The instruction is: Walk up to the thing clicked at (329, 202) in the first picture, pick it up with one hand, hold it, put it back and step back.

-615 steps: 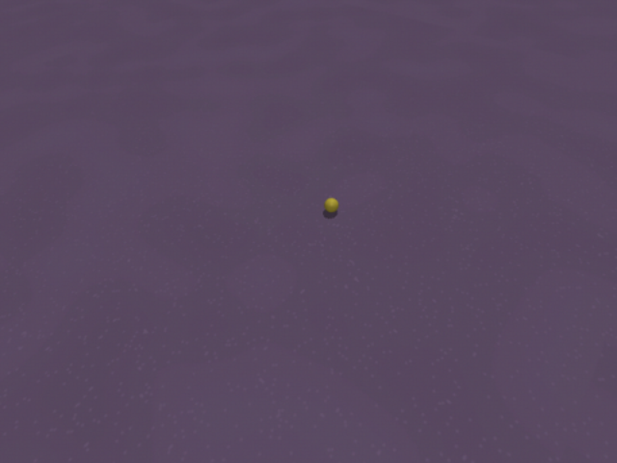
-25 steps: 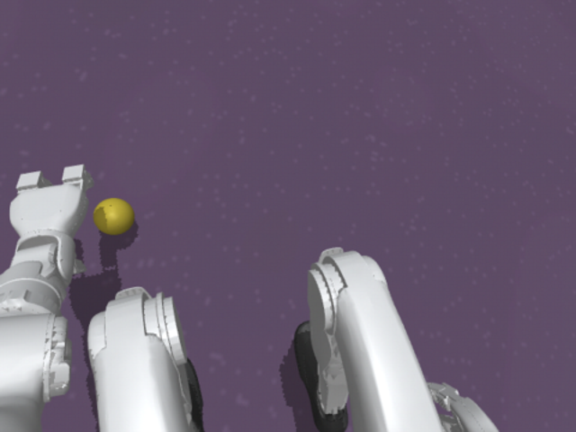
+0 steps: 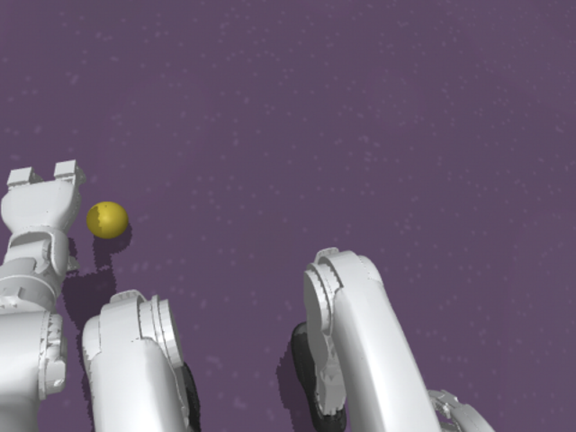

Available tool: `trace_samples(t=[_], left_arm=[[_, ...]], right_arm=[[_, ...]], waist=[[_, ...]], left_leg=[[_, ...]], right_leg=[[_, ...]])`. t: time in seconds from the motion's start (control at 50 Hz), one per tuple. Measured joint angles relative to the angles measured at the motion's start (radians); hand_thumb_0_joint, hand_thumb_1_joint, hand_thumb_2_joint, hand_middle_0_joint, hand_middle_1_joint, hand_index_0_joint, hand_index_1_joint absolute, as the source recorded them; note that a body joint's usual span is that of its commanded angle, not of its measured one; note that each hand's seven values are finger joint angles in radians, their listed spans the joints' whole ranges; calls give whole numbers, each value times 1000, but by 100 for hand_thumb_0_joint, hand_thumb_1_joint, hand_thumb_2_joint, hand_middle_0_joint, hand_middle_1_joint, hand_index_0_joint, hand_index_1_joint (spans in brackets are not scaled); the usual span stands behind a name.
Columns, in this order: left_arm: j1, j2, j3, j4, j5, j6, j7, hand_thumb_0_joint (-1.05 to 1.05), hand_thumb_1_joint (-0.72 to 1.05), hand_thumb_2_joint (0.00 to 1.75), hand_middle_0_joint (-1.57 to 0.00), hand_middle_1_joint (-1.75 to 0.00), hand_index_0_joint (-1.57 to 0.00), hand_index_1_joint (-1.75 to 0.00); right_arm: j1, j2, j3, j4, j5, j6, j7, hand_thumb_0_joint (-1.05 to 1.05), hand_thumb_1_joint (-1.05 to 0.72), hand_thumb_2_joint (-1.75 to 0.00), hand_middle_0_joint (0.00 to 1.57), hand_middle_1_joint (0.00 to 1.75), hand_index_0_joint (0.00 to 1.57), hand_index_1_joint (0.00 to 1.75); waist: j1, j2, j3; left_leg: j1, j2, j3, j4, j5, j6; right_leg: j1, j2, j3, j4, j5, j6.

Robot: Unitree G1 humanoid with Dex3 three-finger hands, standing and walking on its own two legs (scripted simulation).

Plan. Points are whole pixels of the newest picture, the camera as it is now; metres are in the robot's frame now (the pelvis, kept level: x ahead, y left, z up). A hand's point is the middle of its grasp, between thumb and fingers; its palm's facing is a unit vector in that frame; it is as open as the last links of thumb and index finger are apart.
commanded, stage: rise first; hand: left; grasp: from above
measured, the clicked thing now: (107, 220) +0.47 +0.23 -0.29
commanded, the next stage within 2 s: approach in 0.62 s
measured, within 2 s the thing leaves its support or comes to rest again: neither
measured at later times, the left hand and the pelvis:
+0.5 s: hand (60, 236) +0.42 +0.27 -0.17, palm faces -0.46 -0.06 -0.88, open 13.8 cm; pelvis +0.00 +0.00 +0.01, yaw +1 degrees
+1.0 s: hand (96, 211) +0.46 +0.22 -0.18, palm faces -0.44 -0.06 -0.90, open 13.6 cm; pelvis +0.00 +0.00 +0.00, yaw +0 degrees
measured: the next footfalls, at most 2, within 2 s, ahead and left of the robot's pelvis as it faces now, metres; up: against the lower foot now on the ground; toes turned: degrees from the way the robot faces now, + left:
none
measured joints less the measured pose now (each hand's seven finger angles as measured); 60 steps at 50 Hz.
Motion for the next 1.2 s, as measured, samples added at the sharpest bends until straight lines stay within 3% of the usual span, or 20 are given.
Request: trace_samples(t=[0.22, 0.4, 0.48, 0.74, 0.86, 0.94, 1.0, 1.12, 1.2], left_arm=[[5, -15, -14, -5, -20, 2, -26, 0, -50, 99, -12, -98, -13, -99], [9, -19, -12, 2, 2, -10, -9, 0, -49, 98, -14, -96, -14, -97], [-8, -15, -28, 35, 0, -4, -5, 0, -48, 98, -14, -95, -14, -97], [0, -22, -14, 19, 0, 0, 4, 0, -46, 96, -17, -92, -17, -94], [-38, -25, -53, 66, -8, 9, 6, 0, -46, 96, -17, -94, -16, -96], [-99, -34, -93, 109, -21, 13, 11, 0, -46, 96, -15, -97, -16, -98], [-133, -49, -97, 107, -12, 16, 27, 0, -47, 97, -14, -100, -15, -100], [-160, -67, -42, 125, 31, 60, 90, 0, -47, 99, -12, -103, -14, -103], [-161, -65, -8, 147, 10, 108, 97, 0, -48, 101, -11, -104, -13, -104]], right_arm=[[-2, 0, -5, -5, 10, -2, 3, 0, -91, -90, 21, 30, 21, 29], [0, -1, -10, -2, 11, 2, -6, 0, -91, -90, 21, 30, 21, 29], [-7, -2, -6, 2, 7, -3, -6, 0, -91, -90, 21, 30, 21, 29], [0, 1, -7, 9, 0, -12, 2, 0, -91, -90, 21, 30, 21, 29], [-1, 4, 1, 14, -6, -18, 6, 0, -91, -90, 21, 30, 21, 29], [-10, 7, 11, 18, -19, -34, 10, 0, -91, -90, 21, 30, 21, 29], [-10, 7, 19, 17, -26, -41, 15, 0, -91, -90, 21, 30, 21, 29], [2, -3, 29, -3, -38, -27, 37, 0, -91, -90, 20, 30, 21, 29], [10, -13, 36, -18, -30, -16, 53, 0, -91, -90, 20, 30, 20, 29]], waist=[[10, 4, -2], [11, 1, -19], [7, -1, -14], [1, 2, -12], [-4, 1, -12], [-21, -8, 3], [-38, -11, 12], [-84, 7, 8], [-92, 34, 8]], left_leg=[[15, 0, 5, -20, 6, 1], [16, -2, 7, -27, 12, -1], [16, -2, 8, -29, 15, -1], [10, -4, 6, -20, 15, -1], [9, -4, 11, -22, 14, -2], [4, -4, 8, -22, 16, -5], [-1, -4, 1, -19, 13, -8], [-5, 3, -8, -4, -4, -12], [-8, 12, -10, -3, -8, -9]], right_leg=[[13, -1, 3, -18, 5, 0], [13, -3, 4, -21, 9, -3], [12, -3, 5, -22, 12, -2], [7, -3, 5, -15, 12, -2], [2, -3, 9, -12, 10, -3], [-2, -3, 6, -13, 13, -4], [-7, -1, 0, -13, 13, -6], [-15, 6, -6, -4, 6, -8], [-25, 16, -8, -8, 12, -6]])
